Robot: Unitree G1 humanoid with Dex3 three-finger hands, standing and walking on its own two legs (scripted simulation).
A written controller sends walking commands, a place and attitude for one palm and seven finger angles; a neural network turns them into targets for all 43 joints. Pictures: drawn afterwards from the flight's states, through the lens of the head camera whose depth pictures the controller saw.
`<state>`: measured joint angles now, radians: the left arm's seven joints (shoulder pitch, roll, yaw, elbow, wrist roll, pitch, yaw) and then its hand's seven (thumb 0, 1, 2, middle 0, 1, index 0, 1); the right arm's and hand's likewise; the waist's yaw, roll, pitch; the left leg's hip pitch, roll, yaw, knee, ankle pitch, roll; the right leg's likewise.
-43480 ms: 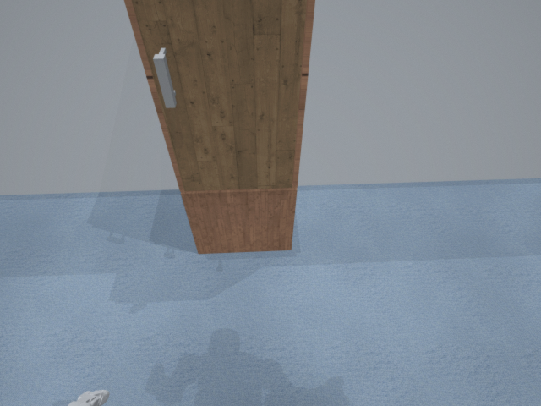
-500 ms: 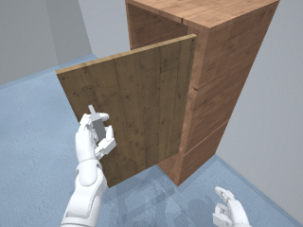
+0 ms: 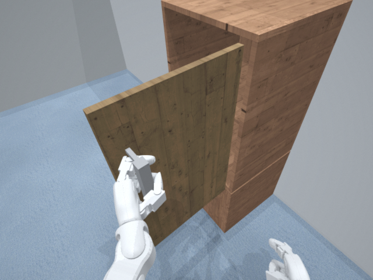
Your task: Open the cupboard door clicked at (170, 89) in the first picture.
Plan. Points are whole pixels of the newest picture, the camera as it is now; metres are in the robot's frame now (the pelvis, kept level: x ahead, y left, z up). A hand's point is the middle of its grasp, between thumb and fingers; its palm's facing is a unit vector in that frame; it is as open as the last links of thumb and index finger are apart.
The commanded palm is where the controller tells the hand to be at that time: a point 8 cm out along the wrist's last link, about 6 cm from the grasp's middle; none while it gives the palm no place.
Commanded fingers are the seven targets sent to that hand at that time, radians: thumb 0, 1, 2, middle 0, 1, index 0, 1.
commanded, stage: open thumb and fingers to let go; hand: left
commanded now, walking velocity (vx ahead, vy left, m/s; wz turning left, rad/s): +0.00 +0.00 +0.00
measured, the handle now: (140, 175) +0.31 +0.11 +0.10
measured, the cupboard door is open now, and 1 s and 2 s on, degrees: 94 94 94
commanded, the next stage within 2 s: slide the hand sideways off the handle in 0.68 s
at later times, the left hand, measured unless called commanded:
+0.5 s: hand (153, 187) +0.27 +0.08 +0.10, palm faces +0.28 -0.96 +0.00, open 13.8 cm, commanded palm +0.23 +0.12 +0.10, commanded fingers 0.00 -0.50 0.30 -0.21 -0.65 -0.21 -0.65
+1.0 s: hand (150, 203) +0.24 +0.08 +0.10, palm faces -0.18 -0.98 -0.03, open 16.0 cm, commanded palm +0.23 +0.13 +0.10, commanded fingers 0.00 -0.50 0.30 -0.15 -0.30 -0.15 -0.30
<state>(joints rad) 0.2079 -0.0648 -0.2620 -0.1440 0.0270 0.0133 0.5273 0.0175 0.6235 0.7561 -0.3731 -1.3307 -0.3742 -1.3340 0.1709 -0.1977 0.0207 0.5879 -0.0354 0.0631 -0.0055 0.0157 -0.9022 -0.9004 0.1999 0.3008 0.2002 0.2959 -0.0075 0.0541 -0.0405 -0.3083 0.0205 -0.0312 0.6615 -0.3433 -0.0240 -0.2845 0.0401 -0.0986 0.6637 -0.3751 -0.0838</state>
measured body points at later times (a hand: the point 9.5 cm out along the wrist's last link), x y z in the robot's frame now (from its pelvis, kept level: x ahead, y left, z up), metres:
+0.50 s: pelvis -0.01 +0.02 +0.00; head -0.02 +0.01 +0.45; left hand +0.25 +0.13 +0.11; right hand +0.17 -0.18 -0.09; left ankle +0.01 +0.15 -0.72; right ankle -0.01 -0.06 -0.72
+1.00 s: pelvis -0.02 +0.04 +0.00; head -0.03 +0.02 +0.44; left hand +0.25 +0.14 +0.10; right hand +0.16 -0.17 -0.09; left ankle +0.01 +0.15 -0.72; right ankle -0.01 -0.06 -0.72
